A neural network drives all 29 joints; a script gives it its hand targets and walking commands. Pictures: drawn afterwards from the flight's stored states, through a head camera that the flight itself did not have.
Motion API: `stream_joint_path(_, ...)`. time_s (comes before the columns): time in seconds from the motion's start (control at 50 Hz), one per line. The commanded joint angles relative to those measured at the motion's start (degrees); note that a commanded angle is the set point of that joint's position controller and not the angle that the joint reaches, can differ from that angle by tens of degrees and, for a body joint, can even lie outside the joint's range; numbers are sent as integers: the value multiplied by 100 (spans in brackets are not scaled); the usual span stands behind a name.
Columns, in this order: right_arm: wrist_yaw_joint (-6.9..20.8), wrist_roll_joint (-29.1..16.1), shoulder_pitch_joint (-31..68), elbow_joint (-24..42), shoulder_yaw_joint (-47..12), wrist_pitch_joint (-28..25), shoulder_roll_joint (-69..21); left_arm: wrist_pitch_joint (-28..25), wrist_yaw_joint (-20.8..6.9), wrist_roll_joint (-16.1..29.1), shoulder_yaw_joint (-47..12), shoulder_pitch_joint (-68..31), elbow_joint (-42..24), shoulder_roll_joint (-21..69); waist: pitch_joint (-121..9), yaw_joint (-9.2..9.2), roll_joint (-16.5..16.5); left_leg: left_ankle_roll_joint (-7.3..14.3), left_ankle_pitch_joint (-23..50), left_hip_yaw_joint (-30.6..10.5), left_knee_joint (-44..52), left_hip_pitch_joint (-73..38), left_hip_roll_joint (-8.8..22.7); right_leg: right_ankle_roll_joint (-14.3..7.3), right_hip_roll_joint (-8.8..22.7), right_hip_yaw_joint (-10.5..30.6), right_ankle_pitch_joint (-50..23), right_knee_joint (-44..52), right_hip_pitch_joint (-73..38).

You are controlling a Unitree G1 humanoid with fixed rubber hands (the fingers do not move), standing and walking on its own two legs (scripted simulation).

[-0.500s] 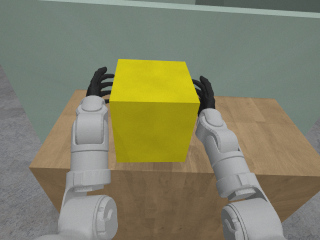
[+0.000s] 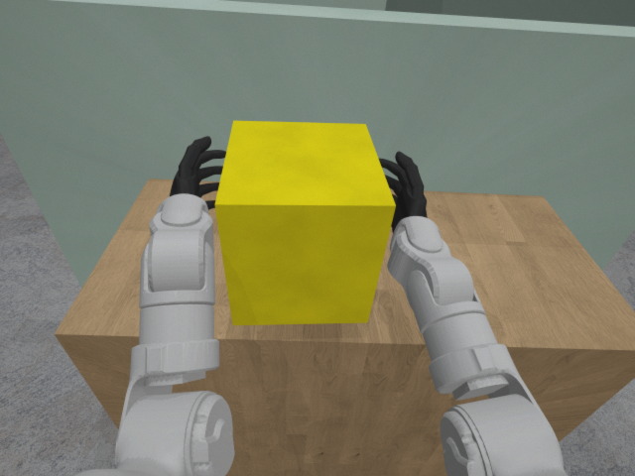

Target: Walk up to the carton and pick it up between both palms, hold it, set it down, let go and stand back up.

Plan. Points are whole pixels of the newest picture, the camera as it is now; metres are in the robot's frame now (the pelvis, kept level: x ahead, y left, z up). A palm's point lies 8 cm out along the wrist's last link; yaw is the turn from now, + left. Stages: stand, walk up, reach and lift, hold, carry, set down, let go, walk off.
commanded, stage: hold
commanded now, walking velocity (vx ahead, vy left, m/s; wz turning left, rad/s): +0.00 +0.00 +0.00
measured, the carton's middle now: (300, 222) +0.38 +0.00 +0.18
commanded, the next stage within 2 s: none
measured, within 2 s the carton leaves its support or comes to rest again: neither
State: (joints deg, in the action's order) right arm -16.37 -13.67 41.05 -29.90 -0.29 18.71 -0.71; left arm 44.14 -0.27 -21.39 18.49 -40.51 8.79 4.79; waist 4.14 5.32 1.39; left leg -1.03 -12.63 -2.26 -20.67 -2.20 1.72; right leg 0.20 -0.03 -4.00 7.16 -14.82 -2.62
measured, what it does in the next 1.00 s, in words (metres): stands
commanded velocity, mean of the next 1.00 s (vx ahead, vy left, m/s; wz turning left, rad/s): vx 0.00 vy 0.00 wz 0.00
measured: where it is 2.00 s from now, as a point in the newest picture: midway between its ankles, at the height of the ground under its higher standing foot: outside the picture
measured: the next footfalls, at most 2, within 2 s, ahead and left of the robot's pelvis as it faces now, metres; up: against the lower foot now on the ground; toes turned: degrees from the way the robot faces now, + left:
none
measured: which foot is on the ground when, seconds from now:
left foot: down 0.00-1.00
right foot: down 0.00-1.00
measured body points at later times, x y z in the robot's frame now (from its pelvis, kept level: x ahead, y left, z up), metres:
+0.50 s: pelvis +0.00 +0.00 +0.00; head -0.04 +0.02 +0.45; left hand +0.39 +0.14 +0.22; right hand +0.38 -0.13 +0.20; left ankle +0.00 +0.13 -0.75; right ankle +0.03 -0.12 -0.75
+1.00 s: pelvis +0.00 +0.00 +0.00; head -0.04 +0.02 +0.45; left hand +0.39 +0.14 +0.22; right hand +0.38 -0.13 +0.20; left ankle +0.00 +0.13 -0.75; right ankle +0.03 -0.12 -0.75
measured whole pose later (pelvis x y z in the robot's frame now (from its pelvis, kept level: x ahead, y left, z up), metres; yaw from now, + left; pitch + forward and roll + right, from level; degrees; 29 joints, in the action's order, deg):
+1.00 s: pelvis +0.00 +0.00 +0.00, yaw +0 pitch -10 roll -1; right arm -16.2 -13.2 42.5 -31.4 0.9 18.7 -0.9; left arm 44.1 -0.4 -21.6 18.8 -42.5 10.8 4.2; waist 3.9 5.1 1.3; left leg -0.9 -12.4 -2.2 -20.5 -1.7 1.5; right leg 0.3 0.0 -3.5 7.1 -15.0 -2.0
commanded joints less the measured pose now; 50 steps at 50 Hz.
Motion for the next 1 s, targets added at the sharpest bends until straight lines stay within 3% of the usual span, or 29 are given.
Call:
stream_joint_path(0.0,571,-409,4869,1540,-2100,-223,-3473,-314,-693,905,-2765,-3674,-150,3412,-2254,43,-315,-83,1496,338,275,139,-424,252,-361,-123,-887,6,-732)
stream_joint_path(0.1,604,-398,4915,1419,-2022,-220,-3399,-270,-688,837,-2702,-3635,-21,3450,-2194,24,-373,-94,1468,329,300,135,-397,211,-372,-129,-702,22,-710)
stream_joint_path(0.44,556,-495,4895,1566,-2131,-215,-3449,-295,-674,917,-2766,-3618,-123,3489,-2356,58,-318,-139,1930,305,168,-40,-413,236,-411,-122,-1098,-8,-784)
stream_joint_path(0.7,530,-510,4889,1599,-2160,-196,-3459,-283,-716,884,-2730,-3591,-157,3438,-2325,54,-300,-107,1780,316,198,35,-434,266,-383,-114,-1159,-18,-855)
stream_joint_path(0.92,589,-402,4924,1342,-1969,-189,-3413,-276,-701,818,-2588,-3627,131,3416,-2113,20,-303,-67,1397,332,323,155,-401,229,-375,-120,-687,39,-677)
stream_joint_path(0.98,558,-450,4835,1377,-2034,-184,-3421,-270,-722,846,-2630,-3554,4,3437,-2231,56,-297,-103,1656,321,269,41,-410,247,-395,-127,-967,-1,-794)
